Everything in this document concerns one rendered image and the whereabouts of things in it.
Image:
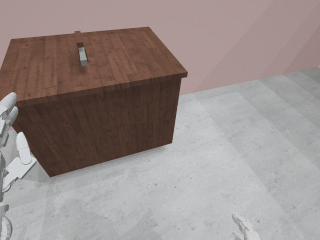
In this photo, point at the robot left hand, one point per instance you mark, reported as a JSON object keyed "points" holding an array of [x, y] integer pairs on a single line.
{"points": [[19, 167]]}

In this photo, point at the robot right hand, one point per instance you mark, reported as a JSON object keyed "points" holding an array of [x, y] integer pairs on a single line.
{"points": [[245, 227]]}

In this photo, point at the counter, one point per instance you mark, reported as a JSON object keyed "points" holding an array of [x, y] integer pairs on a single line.
{"points": [[123, 102]]}

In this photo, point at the robot left forearm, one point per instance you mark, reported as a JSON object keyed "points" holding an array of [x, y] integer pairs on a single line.
{"points": [[6, 227]]}

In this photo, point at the tap lever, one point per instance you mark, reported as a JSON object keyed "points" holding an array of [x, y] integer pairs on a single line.
{"points": [[83, 58]]}

